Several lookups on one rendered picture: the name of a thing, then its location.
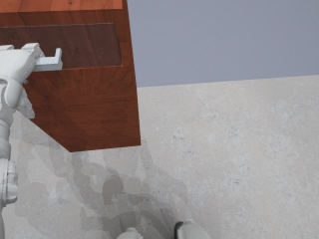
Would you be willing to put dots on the robot left forearm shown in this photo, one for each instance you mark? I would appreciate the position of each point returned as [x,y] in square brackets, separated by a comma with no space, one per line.
[10,93]

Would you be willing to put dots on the cabinet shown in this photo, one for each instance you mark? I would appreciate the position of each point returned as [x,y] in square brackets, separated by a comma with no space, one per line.
[87,108]

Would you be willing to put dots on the robot left upper arm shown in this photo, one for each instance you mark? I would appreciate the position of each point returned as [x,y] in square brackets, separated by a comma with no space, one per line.
[8,188]

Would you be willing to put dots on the robot left shin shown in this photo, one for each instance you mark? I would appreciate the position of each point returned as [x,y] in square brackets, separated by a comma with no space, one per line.
[132,230]

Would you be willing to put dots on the robot right shin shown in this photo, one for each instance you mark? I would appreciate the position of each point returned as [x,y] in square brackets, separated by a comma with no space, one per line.
[189,221]

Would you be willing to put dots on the handle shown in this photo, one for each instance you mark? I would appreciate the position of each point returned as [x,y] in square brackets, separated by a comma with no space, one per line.
[49,63]

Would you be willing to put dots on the drawer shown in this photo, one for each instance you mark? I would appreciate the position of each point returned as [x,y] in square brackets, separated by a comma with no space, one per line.
[83,45]

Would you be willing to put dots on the robot shin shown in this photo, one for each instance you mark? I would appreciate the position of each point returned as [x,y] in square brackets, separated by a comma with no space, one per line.
[189,221]
[132,230]

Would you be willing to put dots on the robot left hand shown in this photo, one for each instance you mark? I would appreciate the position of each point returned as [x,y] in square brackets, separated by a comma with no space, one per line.
[18,64]

